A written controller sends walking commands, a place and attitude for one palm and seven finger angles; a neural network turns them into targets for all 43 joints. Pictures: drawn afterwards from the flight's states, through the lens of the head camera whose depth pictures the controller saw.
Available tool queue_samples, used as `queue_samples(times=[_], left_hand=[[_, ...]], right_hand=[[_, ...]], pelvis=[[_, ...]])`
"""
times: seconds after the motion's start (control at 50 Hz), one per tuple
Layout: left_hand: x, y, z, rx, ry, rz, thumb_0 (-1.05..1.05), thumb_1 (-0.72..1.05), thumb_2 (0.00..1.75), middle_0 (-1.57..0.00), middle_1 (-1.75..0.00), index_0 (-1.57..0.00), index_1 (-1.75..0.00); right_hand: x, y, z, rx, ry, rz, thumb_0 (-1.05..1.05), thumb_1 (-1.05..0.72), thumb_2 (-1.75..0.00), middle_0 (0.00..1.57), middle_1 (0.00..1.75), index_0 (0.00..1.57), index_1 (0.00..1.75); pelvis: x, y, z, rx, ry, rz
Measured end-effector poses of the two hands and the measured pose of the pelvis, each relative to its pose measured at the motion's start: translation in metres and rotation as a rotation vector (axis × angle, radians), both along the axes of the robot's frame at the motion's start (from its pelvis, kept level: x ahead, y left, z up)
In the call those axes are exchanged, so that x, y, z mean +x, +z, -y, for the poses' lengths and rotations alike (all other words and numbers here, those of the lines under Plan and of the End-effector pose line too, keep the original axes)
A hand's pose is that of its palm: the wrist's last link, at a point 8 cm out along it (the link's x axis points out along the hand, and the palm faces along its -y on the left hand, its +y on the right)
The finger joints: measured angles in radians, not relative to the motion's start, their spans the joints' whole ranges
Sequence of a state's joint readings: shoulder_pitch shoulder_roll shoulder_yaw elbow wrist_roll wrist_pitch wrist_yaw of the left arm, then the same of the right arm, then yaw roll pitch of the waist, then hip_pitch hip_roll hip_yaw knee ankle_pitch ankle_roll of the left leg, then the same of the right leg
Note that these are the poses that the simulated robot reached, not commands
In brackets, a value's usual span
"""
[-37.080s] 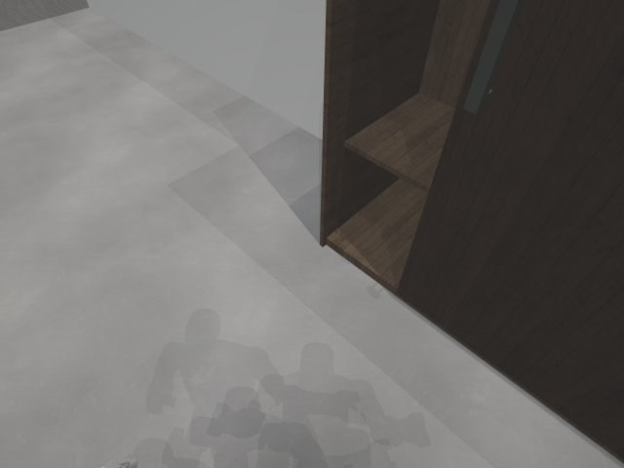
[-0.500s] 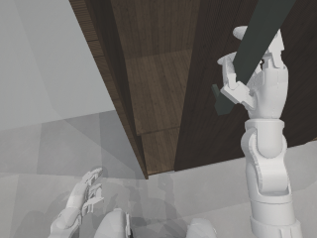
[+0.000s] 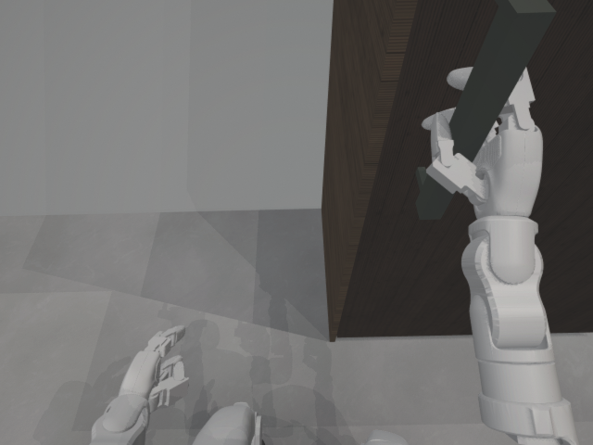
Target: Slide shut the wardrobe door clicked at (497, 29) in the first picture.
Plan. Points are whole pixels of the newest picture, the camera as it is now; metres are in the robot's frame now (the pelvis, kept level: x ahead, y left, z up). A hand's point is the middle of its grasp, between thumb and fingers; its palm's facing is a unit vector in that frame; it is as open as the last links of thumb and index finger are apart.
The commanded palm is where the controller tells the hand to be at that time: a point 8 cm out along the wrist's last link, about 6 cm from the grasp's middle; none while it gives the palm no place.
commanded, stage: step sideways, sliding the door along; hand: right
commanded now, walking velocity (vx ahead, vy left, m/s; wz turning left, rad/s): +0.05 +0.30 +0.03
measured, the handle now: (457, 120) +0.40 -0.17 +0.21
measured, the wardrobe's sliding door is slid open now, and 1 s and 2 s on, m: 0.00 0.00 0.00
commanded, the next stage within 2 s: stop walking and hold the door there in 0.36 s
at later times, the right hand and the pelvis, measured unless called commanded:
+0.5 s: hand (440, 152) +0.37 -0.14 +0.20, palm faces +0.31 +0.95 -0.04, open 6.4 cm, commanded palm +0.33 -0.17 +0.18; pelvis -0.01 +0.09 +0.01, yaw -1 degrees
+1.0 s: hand (440, 151) +0.37 -0.15 +0.20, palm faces +0.53 +0.83 -0.20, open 6.4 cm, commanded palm +0.33 -0.18 +0.18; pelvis +0.03 +0.17 -0.01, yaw +4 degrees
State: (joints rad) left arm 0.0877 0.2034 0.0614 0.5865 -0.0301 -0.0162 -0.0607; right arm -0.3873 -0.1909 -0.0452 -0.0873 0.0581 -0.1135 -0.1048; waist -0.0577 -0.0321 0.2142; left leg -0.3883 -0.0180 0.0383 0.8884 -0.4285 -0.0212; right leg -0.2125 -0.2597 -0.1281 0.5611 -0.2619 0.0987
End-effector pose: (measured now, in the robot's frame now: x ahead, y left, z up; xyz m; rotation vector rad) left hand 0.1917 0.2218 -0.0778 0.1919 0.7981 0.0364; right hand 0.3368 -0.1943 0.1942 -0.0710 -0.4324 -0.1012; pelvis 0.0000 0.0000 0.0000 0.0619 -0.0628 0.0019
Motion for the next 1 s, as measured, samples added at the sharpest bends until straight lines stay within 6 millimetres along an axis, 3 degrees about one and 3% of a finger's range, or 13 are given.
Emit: queue_samples(times=[0.16,0.28,0.34,0.5,0.6,0.7,0.78,0.88,1.0], left_hand=[[-0.027,-0.040,-0.048,-0.062,-0.001,-0.055,0.01,0.90,0.90,-0.20,-0.30,-0.20,-0.30],[-0.040,-0.029,-0.069,0.019,0.008,-0.122,0.01,0.90,0.90,-0.20,-0.30,-0.20,-0.30],[-0.037,-0.022,-0.074,0.049,0.018,-0.114,0.01,0.90,0.90,-0.20,-0.30,-0.20,-0.30],[-0.018,0.014,-0.072,0.033,-0.058,-0.086,0.01,0.90,0.90,-0.20,-0.30,-0.20,-0.30],[-0.006,0.023,-0.088,0.014,-0.013,-0.027,0.01,0.90,0.90,-0.20,-0.30,-0.20,-0.30],[0.001,0.013,-0.120,-0.019,0.016,0.033,0.01,0.90,0.90,-0.20,-0.30,-0.20,-0.30],[0.007,-0.013,-0.162,-0.017,0.041,0.072,0.01,0.90,0.90,-0.20,-0.30,-0.20,-0.30],[-0.018,-0.016,-0.208,0.053,0.152,0.019,0.01,0.90,0.90,-0.20,-0.30,-0.20,-0.30],[-0.064,0.003,-0.239,0.179,0.252,-0.040,0.01,0.90,0.90,-0.20,-0.30,-0.20,-0.30]], right_hand=[[-0.005,0.003,-0.007,-0.041,-0.218,-0.055,-0.10,-0.62,-0.83,0.46,1.40,0.27,1.32],[-0.006,0.003,-0.009,0.025,-0.243,-0.065,-0.08,-0.62,-0.82,0.46,1.40,0.32,1.29],[-0.006,0.001,-0.008,0.026,-0.220,-0.038,-0.08,-0.63,-0.80,0.46,1.40,0.30,1.25],[-0.005,0.002,-0.006,0.020,-0.205,-0.058,-0.09,-0.63,-0.79,0.46,1.40,0.31,1.27],[-0.003,0.004,-0.005,-0.076,-0.222,-0.089,-0.12,-0.62,-0.81,0.46,1.40,0.34,1.33],[-0.007,0.007,-0.009,-0.117,-0.324,-0.125,-0.15,-0.60,-0.82,0.46,1.40,0.32,1.37],[-0.009,0.006,-0.011,-0.150,-0.432,-0.115,-0.20,-0.56,-0.80,0.46,1.40,0.31,1.39],[-0.010,0.007,-0.013,-0.141,-0.472,-0.148,-0.20,-0.56,-0.79,0.46,1.40,0.33,1.39],[-0.008,0.004,-0.012,-0.129,-0.457,-0.097,-0.20,-0.55,-0.80,0.46,1.40,0.35,1.39]], pelvis=[[-0.013,-0.019,-0.059,0.011,-0.054,0.029],[-0.013,-0.011,-0.067,-0.034,-0.042,-0.029],[-0.014,-0.013,-0.070,-0.045,-0.037,-0.014],[-0.007,0.011,-0.089,0.037,-0.017,-0.002],[0.003,0.016,-0.107,0.058,0.036,0.000],[0.016,0.006,-0.138,0.032,0.048,0.022],[0.023,-0.021,-0.165,-0.010,0.036,0.037],[0.021,-0.012,-0.168,-0.026,0.072,0.017],[0.028,-0.006,-0.172,-0.029,0.073,0.002]])
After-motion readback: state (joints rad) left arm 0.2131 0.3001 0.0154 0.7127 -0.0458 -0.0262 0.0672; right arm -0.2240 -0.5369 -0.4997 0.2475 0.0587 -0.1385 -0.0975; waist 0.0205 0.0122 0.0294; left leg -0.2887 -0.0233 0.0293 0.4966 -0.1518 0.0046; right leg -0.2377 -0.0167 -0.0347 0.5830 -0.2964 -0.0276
